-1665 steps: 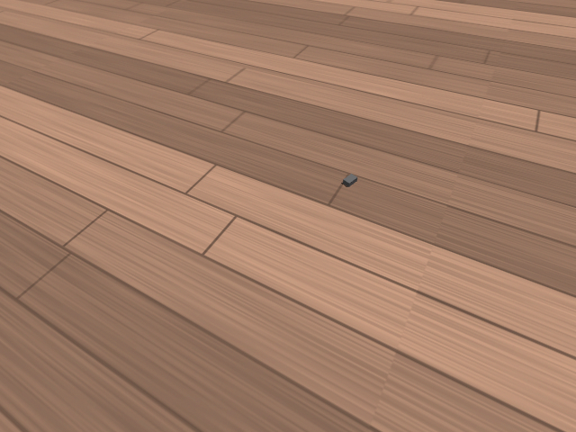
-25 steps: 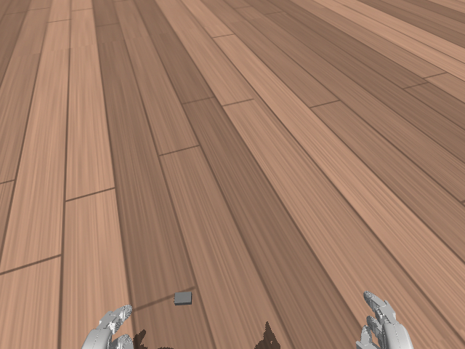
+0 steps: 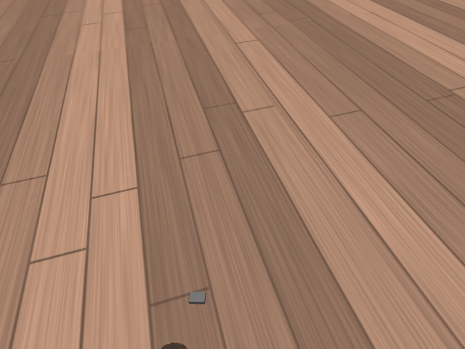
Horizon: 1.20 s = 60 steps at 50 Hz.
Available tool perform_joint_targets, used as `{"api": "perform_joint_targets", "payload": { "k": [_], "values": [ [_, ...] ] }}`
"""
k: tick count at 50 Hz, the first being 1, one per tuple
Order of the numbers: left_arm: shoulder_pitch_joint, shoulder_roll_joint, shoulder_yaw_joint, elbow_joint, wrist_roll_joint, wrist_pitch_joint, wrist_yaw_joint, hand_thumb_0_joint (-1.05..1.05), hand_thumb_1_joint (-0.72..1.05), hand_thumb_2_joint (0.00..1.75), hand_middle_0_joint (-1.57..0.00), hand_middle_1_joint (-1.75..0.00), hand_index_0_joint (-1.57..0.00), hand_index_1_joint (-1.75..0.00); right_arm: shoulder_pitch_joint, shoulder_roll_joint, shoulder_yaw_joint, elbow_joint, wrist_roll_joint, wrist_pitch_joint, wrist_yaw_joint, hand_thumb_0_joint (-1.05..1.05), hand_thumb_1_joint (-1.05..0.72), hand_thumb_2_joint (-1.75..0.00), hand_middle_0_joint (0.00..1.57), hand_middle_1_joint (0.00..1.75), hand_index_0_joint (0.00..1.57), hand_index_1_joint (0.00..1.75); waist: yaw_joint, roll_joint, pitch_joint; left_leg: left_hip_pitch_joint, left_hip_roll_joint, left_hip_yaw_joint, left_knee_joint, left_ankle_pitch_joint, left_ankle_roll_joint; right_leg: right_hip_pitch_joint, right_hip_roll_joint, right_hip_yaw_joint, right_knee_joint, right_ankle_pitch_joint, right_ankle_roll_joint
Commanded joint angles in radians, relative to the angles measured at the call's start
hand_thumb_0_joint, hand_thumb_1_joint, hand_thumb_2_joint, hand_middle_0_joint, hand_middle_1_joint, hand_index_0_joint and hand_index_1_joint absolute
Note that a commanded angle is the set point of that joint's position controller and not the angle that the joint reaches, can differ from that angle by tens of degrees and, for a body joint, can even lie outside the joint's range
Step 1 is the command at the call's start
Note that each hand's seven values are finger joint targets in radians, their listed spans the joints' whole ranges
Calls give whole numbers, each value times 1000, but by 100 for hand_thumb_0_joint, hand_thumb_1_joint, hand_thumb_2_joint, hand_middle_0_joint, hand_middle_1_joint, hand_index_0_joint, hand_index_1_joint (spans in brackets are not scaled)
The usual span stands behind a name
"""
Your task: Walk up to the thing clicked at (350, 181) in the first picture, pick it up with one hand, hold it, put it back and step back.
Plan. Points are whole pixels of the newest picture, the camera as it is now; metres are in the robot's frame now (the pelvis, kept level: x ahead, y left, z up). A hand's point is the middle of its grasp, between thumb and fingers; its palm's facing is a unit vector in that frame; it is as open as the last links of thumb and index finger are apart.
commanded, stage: stand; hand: left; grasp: from above
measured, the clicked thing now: (197, 297) +0.48 +0.21 -0.76
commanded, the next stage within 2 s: none
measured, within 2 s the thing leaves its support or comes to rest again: neither
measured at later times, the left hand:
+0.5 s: hand out of the picture +0.05 +0.24 -0.15, palm faces +0.04 -0.94 -0.34, open 7.3 cm
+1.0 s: hand out of the picture +0.07 +0.23 -0.15, palm faces +0.02 -0.94 -0.33, open 7.3 cm
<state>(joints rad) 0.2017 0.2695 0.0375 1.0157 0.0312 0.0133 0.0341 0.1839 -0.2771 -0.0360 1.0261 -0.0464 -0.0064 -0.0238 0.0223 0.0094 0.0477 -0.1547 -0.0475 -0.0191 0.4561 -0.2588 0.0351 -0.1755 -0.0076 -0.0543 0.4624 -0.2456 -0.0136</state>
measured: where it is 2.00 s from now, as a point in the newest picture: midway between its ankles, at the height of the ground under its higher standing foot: outside the picture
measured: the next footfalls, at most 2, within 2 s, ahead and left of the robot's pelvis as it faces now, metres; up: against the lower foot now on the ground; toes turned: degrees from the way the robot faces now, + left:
none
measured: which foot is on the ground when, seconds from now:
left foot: down 0.00-1.00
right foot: down 0.00-1.00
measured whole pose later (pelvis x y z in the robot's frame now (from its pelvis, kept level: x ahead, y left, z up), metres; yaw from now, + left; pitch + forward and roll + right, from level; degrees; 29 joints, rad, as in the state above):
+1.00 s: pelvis +0.00 -0.01 +0.01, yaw +0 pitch -3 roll +0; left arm 0.10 0.30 0.03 1.19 0.01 -0.01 0.02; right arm 0.13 -0.31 -0.01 1.15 -0.03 -0.01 -0.02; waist 0.01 0.02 0.05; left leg -0.06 -0.03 -0.02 0.30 -0.18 0.02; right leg -0.08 0.01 -0.06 0.30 -0.16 -0.02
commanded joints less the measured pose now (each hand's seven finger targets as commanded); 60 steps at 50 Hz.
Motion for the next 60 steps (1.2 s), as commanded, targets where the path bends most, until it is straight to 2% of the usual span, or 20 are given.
{"api": "perform_joint_targets", "payload": {
  "k": [1,4,6,10,12,19,25,33,35,38,53,59,60],
  "values": [
    [-76,177,39,-17,2,-31,17,0,90,90,-20,-30,-20,-30,-51,-175,-35,-35,11,-24,-19,0,-90,-90,20,30,20,30,-5,0,-50,10,127,-131,-138,203,0,80,-104,116,-121,147,-4],
    [-71,179,34,26,0,-30,17,0,90,90,-20,-30,-20,-30,-57,-181,-32,-7,13,-22,-21,0,-90,-90,20,30,20,30,1,15,-38,30,133,-132,-161,215,-2,93,-108,118,-144,159,-2],
    [-83,191,35,46,-1,-30,16,0,90,90,-20,-30,-20,-30,-58,-174,-29,8,15,-20,-19,0,-90,-90,20,30,20,30,-1,-4,-26,21,126,-127,-178,172,-7,97,-108,118,-161,132,0],
    [-92,189,31,74,-1,-32,14,0,90,90,-20,-30,-20,-30,-70,-188,-28,25,18,-18,-20,0,-90,-90,20,30,20,30,-1,0,-29,40,136,-130,-184,203,0,106,-115,120,-182,159,-2],
    [-101,192,31,84,-1,-33,15,0,90,90,-20,-30,-20,-30,-77,-175,-22,31,17,-18,-17,0,-90,-90,20,30,20,30,-1,-7,-23,43,136,-129,-187,196,-4,100,-115,118,-190,147,-1],
    [-115,210,33,105,-1,-30,8,0,90,90,-20,-30,-20,-30,-82,-199,-23,46,16,-14,-15,0,-90,-90,20,30,20,30,-5,13,4,-11,138,-139,-223,68,-2,96,-111,121,-204,74,-2],
    [-125,217,31,110,-5,-35,7,0,90,90,-20,-30,-20,-30,-82,-198,-15,54,19,-21,-14,0,-90,-90,20,30,20,30,-5,-2,-32,16,149,-136,-217,157,1,120,-123,125,-195,143,-8],
    [-130,222,27,120,-9,-38,3,0,90,90,-20,-30,-20,-30,-94,-212,-9,59,23,-23,-11,0,-90,-90,20,30,20,30,-4,-15,-43,51,153,-132,-204,203,2,115,-124,124,-208,154,-5],
    [-149,233,29,115,-10,-39,3,0,90,90,-20,-30,-20,-30,-82,-211,-8,64,21,-20,-12,0,-90,-90,20,30,20,30,-13,-4,-29,28,148,-125,-209,182,-1,117,-123,130,-217,149,-6],
    [-140,224,26,121,-11,-39,1,0,90,90,-20,-30,-20,-30,-93,-218,-7,64,23,-22,-11,0,-90,-90,20,30,20,30,-11,-1,-33,28,152,-127,-208,176,1,122,-125,129,-214,150,-6],
    [-149,238,28,116,-14,-42,-4,0,90,90,-20,-30,-20,-30,-104,-226,-2,61,26,-26,-10,0,-90,-90,20,30,20,30,-12,-5,-56,54,161,-125,-205,233,-1,131,-128,128,-210,204,-11],
    [-149,239,27,113,-15,-45,-6,0,90,90,-20,-30,-20,-30,-110,-236,-2,60,28,-24,-8,0,-90,-90,20,30,20,30,-12,-10,-50,50,163,-123,-205,202,-1,127,-128,134,-224,189,-6],
    [-152,246,27,109,-14,-46,-5,0,90,90,-20,-30,-20,-30,-110,-235,-2,56,27,-26,-8,0,-90,-90,20,30,20,30,-14,-9,-62,59,164,-121,-202,222,-1,130,-131,132,-220,206,-8]
  ]
}}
